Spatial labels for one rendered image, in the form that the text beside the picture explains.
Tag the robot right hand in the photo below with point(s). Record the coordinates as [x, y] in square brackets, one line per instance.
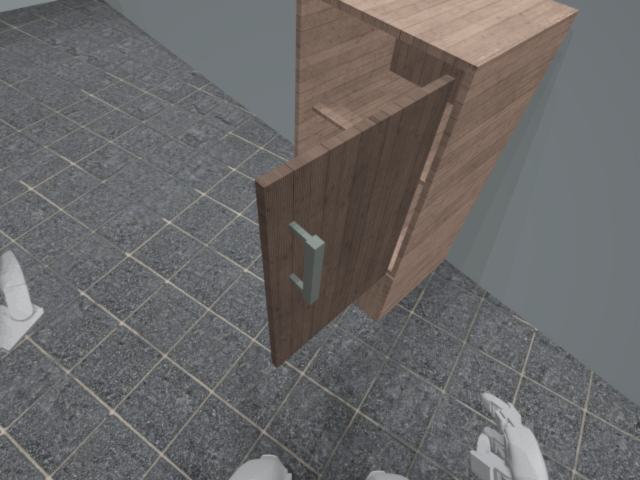
[518, 455]

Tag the left robot thigh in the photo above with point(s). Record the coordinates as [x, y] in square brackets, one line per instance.
[261, 469]

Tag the handle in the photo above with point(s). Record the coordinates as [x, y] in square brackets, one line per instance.
[314, 252]

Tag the cupboard door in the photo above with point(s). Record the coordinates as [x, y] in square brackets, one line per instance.
[354, 192]

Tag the robot left hand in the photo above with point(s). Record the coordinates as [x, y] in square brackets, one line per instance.
[21, 315]

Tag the robot left shin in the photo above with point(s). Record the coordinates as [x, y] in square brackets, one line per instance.
[273, 457]

